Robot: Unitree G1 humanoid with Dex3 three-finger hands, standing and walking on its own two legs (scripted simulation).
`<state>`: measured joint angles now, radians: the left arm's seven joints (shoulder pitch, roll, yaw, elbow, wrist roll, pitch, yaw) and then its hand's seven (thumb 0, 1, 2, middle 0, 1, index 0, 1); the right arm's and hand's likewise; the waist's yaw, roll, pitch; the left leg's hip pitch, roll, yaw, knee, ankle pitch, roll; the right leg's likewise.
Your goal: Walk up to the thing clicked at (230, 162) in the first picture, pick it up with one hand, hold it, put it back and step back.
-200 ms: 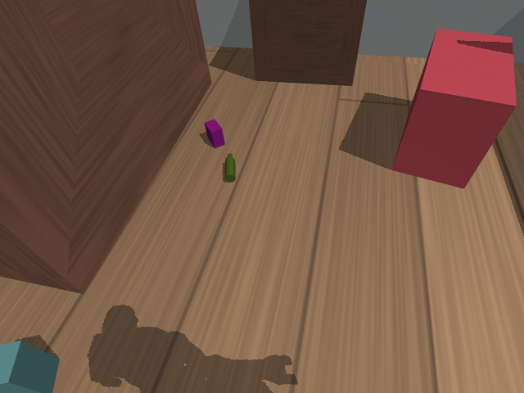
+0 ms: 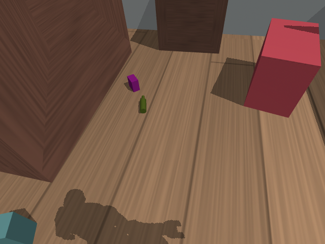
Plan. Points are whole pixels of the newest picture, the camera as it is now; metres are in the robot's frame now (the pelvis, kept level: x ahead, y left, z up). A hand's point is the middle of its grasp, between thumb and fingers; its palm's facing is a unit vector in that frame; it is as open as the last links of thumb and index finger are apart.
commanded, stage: stand
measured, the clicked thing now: (143, 103) +1.34 +0.26 -0.75
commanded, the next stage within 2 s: walk up in 0.92 s
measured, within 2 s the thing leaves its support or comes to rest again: neither
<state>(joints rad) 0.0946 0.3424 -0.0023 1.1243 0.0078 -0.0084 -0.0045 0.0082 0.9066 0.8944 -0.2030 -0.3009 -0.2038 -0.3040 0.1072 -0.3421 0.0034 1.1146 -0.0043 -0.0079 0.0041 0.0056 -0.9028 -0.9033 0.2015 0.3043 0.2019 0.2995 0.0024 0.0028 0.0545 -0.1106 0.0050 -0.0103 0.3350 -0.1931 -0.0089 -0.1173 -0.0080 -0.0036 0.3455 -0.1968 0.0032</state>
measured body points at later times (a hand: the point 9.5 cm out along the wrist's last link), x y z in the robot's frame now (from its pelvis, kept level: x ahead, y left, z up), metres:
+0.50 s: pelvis +0.00 +0.00 +0.00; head +0.01 +0.00 +0.45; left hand +0.08 +0.30 -0.13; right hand +0.08 -0.30 -0.13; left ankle -0.01 +0.13 -0.75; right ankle -0.01 -0.12 -0.75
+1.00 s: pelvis +0.00 +0.01 -0.01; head +0.03 +0.00 +0.44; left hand +0.08 +0.31 -0.13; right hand +0.09 -0.30 -0.13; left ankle -0.01 +0.13 -0.75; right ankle +0.00 -0.12 -0.75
